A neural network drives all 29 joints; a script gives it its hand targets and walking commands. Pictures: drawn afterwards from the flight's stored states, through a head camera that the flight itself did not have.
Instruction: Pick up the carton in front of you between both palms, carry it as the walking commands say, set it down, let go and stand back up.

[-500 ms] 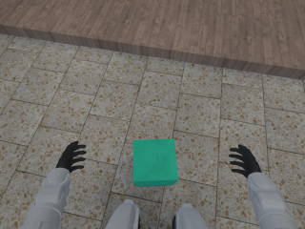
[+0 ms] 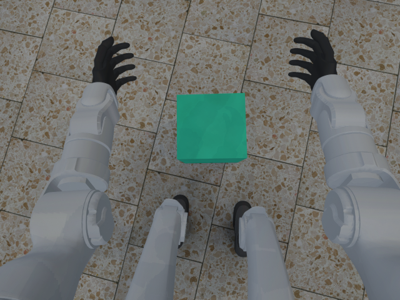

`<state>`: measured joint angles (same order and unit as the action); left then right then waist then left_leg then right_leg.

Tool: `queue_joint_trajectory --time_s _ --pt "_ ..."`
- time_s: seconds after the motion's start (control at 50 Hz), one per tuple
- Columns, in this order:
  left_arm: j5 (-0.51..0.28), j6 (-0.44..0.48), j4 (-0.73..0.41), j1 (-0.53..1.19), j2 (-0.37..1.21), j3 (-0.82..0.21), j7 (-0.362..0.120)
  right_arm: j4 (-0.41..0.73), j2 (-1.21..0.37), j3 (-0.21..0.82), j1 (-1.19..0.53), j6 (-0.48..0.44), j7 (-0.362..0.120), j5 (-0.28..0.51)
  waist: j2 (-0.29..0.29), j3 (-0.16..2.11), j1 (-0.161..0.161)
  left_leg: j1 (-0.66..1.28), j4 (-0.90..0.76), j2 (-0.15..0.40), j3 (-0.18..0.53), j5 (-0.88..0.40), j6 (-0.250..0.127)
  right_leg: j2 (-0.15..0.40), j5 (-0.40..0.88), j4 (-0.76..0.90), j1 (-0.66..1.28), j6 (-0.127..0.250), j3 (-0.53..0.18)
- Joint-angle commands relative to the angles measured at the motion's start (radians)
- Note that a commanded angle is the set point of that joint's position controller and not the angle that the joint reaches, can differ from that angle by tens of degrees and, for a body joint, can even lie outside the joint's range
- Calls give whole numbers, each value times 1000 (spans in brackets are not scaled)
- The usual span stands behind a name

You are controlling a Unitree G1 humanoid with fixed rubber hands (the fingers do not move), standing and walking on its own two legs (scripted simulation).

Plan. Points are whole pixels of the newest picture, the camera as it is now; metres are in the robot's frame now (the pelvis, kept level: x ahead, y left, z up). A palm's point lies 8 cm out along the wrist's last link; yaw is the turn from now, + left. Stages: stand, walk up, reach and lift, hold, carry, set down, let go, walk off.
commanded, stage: reach and lift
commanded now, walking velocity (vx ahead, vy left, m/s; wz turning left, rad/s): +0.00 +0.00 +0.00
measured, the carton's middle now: (211, 132) +0.48 +0.03 -0.51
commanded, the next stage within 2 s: none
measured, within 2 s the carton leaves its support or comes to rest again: leaves its support in 1.68 s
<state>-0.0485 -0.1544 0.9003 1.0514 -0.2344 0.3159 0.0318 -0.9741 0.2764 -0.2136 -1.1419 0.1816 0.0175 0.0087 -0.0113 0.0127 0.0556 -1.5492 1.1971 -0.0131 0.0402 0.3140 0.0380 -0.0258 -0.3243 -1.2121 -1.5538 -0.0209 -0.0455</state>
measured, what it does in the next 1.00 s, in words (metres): lowers itself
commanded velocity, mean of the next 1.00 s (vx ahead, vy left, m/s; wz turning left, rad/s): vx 0.00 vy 0.00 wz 0.00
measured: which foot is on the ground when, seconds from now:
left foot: down 0.00-1.00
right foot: down 0.00-1.00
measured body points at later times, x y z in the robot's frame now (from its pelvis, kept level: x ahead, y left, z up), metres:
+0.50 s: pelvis +0.02 +0.00 -0.16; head +0.36 +0.01 +0.13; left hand +0.48 +0.23 -0.34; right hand +0.51 -0.16 -0.35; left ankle +0.11 +0.13 -0.60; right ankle +0.10 -0.12 -0.60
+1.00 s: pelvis -0.02 +0.01 -0.26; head +0.35 +0.00 +0.00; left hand +0.50 +0.22 -0.44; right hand +0.52 -0.15 -0.46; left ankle +0.10 +0.13 -0.60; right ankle +0.10 -0.12 -0.60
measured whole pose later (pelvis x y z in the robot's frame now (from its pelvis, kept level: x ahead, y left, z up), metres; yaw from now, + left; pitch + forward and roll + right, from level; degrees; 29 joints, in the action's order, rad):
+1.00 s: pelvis -0.02 +0.01 -0.26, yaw +1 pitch +38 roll +1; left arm -0.30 0.02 1.10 1.30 -0.34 0.09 0.12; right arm -1.13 0.39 0.03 -1.34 0.00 0.11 0.25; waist 0.03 -0.31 0.05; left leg -2.30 2.15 -0.04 0.03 0.52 0.04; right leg -0.03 -0.54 -2.17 -2.29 -0.05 -0.06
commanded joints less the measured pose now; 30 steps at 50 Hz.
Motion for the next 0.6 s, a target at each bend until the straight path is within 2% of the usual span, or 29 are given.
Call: queue_joint_trajectory --time_s 0.0,0.08,0.16,0.24,0.32,0.38,0.44,0.5,0.54,0.58 --pt "105 71 -24 122 -51 92 -8 49 46 -83 -151 -74 3 -88 -32 861 21 264 -57 -52 -120 21 13 -44 -46 73 377 -27 70" --pt "122 133 -14 76 -36 103 -7 28 14 -91 -86 -130 20 -97 -33 820 18 85 73 -56 -109 -56 18 -47 61 -68 221 -25 68" --pt "73 179 -34 46 -48 60 10 63 26 -57 -42 -172 39 -64 -54 914 -3 0 210 -57 -90 -191 21 -47 231 -213 146 -25 58" --pt "-21 204 -77 4 -67 -22 27 145 46 31 -30 -195 55 29 -60 1097 0 31 341 -53 -81 -373 22 -40 406 -358 172 -31 50" --pt "-112 201 -206 18 -126 -83 48 273 92 115 -63 -193 78 126 -57 1365 25 131 481 -49 -85 -494 26 -37 484 -489 235 -33 52" --pt "-137 174 -234 52 -158 -96 60 286 131 122 -81 -172 88 152 -54 1370 19 128 555 -48 -86 -449 27 -39 408 -559 176 -40 71" --pt "-140 150 -207 103 -161 -102 63 244 148 105 -117 -155 87 140 -45 1212 -5 34 585 -45 -84 -302 28 -35 248 -586 33 -36 88" --pt "-146 138 -94 150 -131 -130 61 119 134 91 -159 -148 81 128 -25 983 -25 -112 598 -35 -84 -99 31 -25 57 -604 -118 -24 88" --pt "-142 137 -15 195 -124 -138 58 27 129 91 -199 -150 74 132 -11 848 -27 -180 611 -25 -81 18 28 -13 -67 -616 -214 -18 82" --pt "-137 141 38 255 -134 -139 61 -33 141 96 -266 -157 68 144 1 783 -20 -206 634 -18 -78 85 23 -2 -137 -636 -260 -14 73"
